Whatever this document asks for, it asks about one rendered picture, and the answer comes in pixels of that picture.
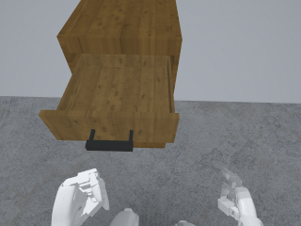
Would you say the cabinet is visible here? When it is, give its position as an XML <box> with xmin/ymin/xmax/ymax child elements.
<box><xmin>56</xmin><ymin>0</ymin><xmax>182</xmax><ymax>149</ymax></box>

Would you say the left robot hand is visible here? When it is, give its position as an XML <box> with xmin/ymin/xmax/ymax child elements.
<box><xmin>51</xmin><ymin>169</ymin><xmax>110</xmax><ymax>226</ymax></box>

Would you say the drawer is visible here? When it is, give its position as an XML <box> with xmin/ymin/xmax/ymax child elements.
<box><xmin>39</xmin><ymin>54</ymin><xmax>180</xmax><ymax>143</ymax></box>

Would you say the robot left thigh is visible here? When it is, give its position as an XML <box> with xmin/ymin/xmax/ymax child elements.
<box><xmin>109</xmin><ymin>211</ymin><xmax>139</xmax><ymax>226</ymax></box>

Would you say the right robot forearm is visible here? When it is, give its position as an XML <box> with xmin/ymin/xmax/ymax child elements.
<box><xmin>238</xmin><ymin>216</ymin><xmax>263</xmax><ymax>226</ymax></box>

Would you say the right robot hand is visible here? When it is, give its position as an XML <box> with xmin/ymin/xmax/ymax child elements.
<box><xmin>217</xmin><ymin>168</ymin><xmax>257</xmax><ymax>222</ymax></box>

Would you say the handle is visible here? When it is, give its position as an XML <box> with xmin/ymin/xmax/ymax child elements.
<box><xmin>85</xmin><ymin>129</ymin><xmax>134</xmax><ymax>152</ymax></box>

